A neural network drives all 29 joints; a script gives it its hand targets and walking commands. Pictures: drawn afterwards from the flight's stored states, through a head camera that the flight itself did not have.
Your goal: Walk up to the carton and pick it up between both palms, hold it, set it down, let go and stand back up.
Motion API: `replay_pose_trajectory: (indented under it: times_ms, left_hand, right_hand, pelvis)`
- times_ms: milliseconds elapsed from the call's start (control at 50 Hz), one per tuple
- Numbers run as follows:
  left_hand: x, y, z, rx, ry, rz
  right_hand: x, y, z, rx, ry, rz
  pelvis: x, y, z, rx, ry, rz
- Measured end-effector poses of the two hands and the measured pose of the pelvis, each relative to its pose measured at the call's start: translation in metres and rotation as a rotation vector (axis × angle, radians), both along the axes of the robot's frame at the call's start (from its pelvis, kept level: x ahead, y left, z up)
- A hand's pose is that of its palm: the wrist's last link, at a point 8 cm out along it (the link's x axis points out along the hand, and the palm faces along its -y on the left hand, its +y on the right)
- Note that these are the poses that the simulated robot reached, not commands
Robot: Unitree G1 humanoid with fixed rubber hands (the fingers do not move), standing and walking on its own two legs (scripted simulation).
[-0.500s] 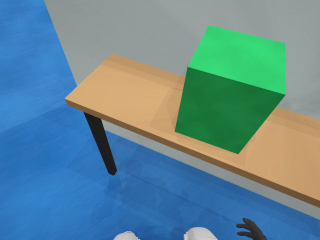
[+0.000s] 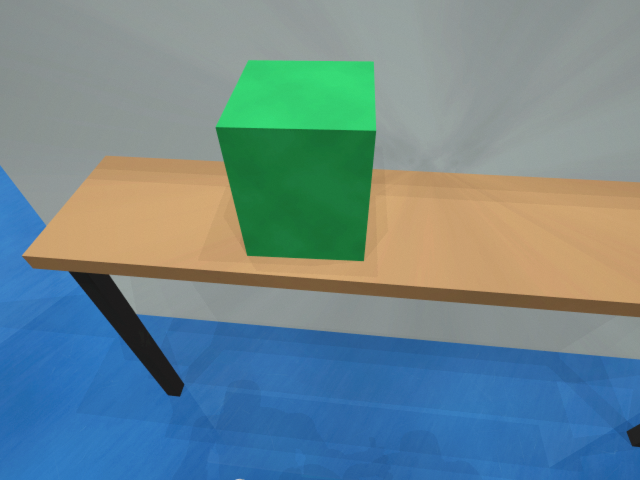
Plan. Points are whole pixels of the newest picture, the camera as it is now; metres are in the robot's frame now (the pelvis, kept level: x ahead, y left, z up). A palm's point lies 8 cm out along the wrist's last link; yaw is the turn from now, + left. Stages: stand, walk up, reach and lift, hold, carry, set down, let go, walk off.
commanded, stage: walk up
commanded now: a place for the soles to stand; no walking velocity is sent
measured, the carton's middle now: (307, 163) +0.59 +0.03 +0.09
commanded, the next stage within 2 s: none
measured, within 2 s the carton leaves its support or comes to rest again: neither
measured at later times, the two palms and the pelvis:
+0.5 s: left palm out of the picture +0.05 +0.26 -0.12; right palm out of the picture +0.07 -0.23 -0.11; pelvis +0.04 +0.02 +0.02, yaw -1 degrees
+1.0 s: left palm out of the picture +0.15 +0.25 -0.11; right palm out of the picture +0.12 -0.24 -0.12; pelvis +0.09 +0.00 +0.02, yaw -1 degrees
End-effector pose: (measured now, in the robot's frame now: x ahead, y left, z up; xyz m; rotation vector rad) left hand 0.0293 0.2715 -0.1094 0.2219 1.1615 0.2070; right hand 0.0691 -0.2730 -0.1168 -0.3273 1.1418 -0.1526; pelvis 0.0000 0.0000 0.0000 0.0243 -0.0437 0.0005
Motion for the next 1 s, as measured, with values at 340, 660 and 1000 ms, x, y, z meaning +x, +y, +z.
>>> replay_pose_trajectory:
  times_ms: [340, 660, 1000]
  left_hand:
    - [-0.018, -0.042, 0.012, -0.013, 0.098, -0.006]
    - [0.091, -0.013, -0.006, -0.070, 0.008, -0.107]
    - [0.125, -0.025, 0.001, -0.027, 0.035, -0.092]
  right_hand:
    - [-0.060, 0.012, -0.006, 0.106, 0.223, -0.062]
    - [0.015, 0.061, 0.015, 0.091, 0.082, -0.098]
    - [0.050, 0.036, 0.002, 0.113, 0.102, -0.085]
  pelvis:
    - [0.016, -0.008, 0.019, -0.033, 0.037, -0.026]
    - [0.066, 0.022, 0.021, -0.037, 0.016, -0.024]
    - [0.093, 0.004, 0.021, -0.015, 0.020, -0.025]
